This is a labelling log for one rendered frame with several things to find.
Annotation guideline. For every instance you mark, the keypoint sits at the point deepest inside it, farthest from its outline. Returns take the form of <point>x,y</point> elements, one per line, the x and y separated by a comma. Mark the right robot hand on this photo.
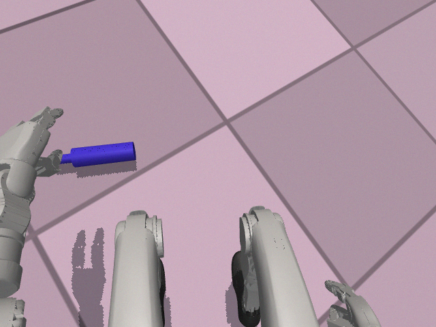
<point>358,312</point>

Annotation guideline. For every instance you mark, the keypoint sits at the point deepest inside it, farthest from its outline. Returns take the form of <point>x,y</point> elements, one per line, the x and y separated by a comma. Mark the left robot hand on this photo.
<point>26,141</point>

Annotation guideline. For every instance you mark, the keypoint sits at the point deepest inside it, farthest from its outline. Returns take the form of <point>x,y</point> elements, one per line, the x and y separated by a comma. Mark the left robot arm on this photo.
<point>17,191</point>

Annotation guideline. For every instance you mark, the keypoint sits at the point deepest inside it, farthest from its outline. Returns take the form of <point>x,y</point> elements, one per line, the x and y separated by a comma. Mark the right robot foot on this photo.
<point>246,318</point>

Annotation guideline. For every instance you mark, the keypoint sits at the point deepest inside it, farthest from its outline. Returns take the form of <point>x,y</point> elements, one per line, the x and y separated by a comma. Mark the bottle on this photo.
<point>101,154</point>

